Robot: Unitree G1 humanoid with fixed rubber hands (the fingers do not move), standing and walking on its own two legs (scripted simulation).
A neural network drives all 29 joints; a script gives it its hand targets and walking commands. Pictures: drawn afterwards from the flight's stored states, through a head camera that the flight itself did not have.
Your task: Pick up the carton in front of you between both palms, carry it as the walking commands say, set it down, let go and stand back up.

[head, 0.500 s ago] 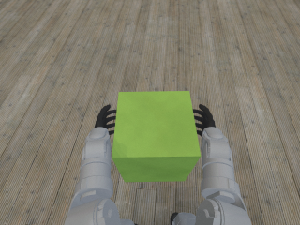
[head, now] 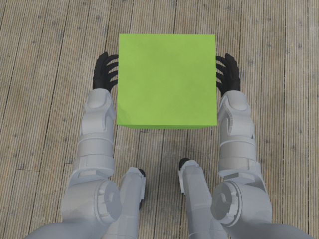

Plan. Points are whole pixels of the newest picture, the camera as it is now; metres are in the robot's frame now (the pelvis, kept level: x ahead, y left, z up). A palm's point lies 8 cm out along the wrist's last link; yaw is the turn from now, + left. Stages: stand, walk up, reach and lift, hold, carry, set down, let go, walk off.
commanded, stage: set down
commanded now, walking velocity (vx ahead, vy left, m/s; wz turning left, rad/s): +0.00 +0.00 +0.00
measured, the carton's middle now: (165, 91) +0.45 -0.03 -0.16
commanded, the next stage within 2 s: none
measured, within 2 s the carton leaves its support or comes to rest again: neither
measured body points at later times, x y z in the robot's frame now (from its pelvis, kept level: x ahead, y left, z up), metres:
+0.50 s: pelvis -0.03 +0.00 -0.13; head +0.28 -0.03 +0.20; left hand +0.51 +0.10 -0.23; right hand +0.47 -0.20 -0.24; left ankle +0.05 +0.13 -0.62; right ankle +0.08 -0.13 -0.62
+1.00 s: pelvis -0.04 +0.01 -0.23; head +0.33 -0.02 +0.02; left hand +0.54 +0.08 -0.39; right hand +0.50 -0.22 -0.39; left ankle +0.05 +0.13 -0.62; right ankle +0.08 -0.13 -0.62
